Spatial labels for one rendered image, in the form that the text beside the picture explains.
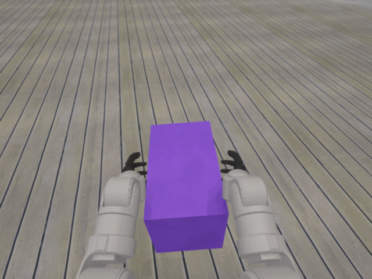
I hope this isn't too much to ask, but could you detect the carton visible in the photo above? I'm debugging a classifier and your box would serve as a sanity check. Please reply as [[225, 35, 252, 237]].
[[144, 121, 229, 253]]

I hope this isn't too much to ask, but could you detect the left robot forearm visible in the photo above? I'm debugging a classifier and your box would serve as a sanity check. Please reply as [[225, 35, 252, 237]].
[[76, 170, 146, 279]]

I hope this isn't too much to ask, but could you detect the robot left upper arm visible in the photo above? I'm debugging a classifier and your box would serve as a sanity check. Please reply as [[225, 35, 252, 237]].
[[78, 267, 136, 279]]

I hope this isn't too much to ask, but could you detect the robot right upper arm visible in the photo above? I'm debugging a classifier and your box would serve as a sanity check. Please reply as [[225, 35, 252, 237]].
[[239, 266, 300, 279]]

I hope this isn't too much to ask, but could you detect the robot left hand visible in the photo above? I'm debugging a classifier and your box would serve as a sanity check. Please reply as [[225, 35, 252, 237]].
[[122, 152, 147, 175]]

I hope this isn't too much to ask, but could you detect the robot right hand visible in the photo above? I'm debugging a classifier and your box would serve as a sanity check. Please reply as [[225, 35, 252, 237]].
[[220, 150, 246, 181]]

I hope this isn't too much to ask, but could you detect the right robot forearm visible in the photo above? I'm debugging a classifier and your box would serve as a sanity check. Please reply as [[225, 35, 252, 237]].
[[223, 169, 301, 279]]

